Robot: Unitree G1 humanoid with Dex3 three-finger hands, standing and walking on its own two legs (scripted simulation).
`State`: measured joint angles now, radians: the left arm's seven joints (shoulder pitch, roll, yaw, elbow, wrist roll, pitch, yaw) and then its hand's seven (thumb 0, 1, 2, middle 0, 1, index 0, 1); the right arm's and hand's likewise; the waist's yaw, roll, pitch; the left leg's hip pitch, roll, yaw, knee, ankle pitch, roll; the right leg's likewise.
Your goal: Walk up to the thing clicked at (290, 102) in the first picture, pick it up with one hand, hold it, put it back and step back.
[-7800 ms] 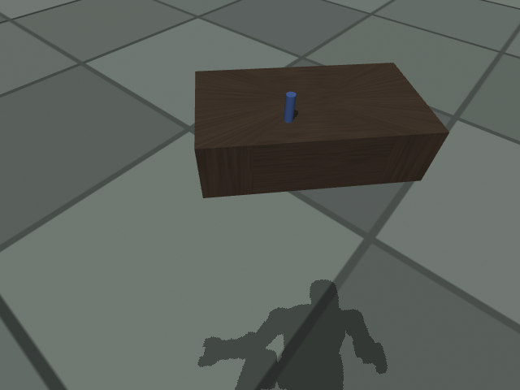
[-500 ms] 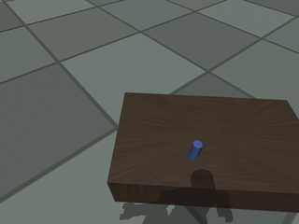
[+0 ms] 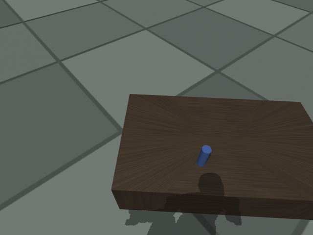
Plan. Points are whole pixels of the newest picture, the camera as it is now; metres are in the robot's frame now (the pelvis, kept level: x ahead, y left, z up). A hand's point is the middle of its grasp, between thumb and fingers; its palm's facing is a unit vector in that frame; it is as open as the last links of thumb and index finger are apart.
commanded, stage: go down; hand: right
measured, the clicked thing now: (203, 156) +0.54 -0.23 -0.38
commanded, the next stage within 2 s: none
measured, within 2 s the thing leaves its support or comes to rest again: neither
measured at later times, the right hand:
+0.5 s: hand out of the picture +0.13 -0.26 -0.16, palm faces +0.01 +0.95 -0.32, open 16.3 cm
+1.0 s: hand out of the picture +0.15 -0.27 -0.16, palm faces +0.04 +0.94 -0.33, open 17.5 cm
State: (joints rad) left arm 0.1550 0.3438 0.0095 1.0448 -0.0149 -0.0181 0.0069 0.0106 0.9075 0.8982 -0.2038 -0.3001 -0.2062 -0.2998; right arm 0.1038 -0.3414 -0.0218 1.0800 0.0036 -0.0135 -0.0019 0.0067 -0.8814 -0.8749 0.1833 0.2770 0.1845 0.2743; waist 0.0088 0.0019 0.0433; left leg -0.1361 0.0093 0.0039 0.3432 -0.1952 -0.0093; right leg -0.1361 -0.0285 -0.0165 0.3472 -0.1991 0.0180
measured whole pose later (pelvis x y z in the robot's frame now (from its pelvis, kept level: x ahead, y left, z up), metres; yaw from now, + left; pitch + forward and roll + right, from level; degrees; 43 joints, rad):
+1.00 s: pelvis +0.01 -0.02 -0.05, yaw -2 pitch +11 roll +3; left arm 0.25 0.24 -0.01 0.61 -0.03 -0.18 0.12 0.02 0.91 0.89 -0.20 -0.29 -0.20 -0.29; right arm 0.31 -0.35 -0.13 0.29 -0.03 0.44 0.05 -0.01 0.54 -0.03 0.06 0.06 0.05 0.05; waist 0.03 -0.02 -0.11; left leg -0.56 0.01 0.05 0.83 -0.45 -0.03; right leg -0.62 -0.03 0.04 0.92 -0.48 0.00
